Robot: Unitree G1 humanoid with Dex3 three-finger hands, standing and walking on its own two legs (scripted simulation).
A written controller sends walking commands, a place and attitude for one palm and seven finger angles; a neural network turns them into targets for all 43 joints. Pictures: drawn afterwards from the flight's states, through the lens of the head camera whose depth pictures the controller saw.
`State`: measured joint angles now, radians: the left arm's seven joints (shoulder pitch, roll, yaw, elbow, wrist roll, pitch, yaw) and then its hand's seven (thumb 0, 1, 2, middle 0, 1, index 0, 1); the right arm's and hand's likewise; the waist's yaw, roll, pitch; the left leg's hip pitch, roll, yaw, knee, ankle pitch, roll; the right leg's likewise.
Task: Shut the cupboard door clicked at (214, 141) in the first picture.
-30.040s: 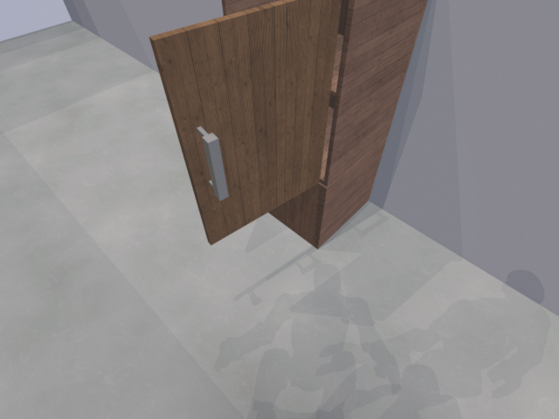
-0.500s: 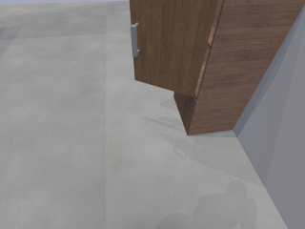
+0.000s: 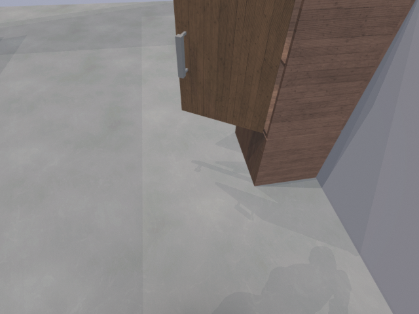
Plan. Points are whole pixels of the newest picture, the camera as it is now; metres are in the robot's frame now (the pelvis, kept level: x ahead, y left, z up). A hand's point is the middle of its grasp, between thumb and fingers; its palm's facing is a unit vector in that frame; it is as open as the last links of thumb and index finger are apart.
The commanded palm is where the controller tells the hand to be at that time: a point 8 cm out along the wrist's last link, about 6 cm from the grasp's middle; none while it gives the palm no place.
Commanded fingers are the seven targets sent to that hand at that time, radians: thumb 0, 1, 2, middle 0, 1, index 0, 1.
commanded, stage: look to check the result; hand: left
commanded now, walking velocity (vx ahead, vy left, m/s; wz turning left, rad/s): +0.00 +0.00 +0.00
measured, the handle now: (183, 55) +1.06 +0.16 -0.03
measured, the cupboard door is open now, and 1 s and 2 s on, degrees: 57 57 57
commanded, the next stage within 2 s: walk to a spot facing it in 0.48 s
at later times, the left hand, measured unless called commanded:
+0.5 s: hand out of the picture +0.06 +0.20 -0.17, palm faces -0.02 -0.96 -0.27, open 7.4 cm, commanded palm none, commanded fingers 0.00 0.90 0.90 -0.20 -0.30 -0.20 -0.30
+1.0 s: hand out of the picture +0.04 +0.20 -0.20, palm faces +0.17 -0.96 -0.23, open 7.4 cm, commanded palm none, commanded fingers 0.00 0.90 0.90 -0.20 -0.30 -0.20 -0.30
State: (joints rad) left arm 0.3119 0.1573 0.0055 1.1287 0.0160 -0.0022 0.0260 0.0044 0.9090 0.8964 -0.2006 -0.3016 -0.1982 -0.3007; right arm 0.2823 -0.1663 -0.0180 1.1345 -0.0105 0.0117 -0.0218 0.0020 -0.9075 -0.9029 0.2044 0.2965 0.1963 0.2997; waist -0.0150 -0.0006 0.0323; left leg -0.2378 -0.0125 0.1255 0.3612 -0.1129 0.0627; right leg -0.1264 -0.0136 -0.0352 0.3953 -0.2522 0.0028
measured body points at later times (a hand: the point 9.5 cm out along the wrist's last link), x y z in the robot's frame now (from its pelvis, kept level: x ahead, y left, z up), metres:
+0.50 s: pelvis +0.02 -0.01 +0.00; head +0.03 -0.01 +0.45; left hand +0.06 +0.25 -0.15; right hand +0.07 -0.29 -0.14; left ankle +0.06 +0.08 -0.74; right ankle -0.02 -0.12 -0.74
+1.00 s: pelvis +0.03 -0.01 -0.02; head +0.08 +0.01 +0.42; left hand +0.03 +0.25 -0.18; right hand +0.12 -0.24 -0.17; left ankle +0.05 +0.11 -0.74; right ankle -0.02 -0.12 -0.74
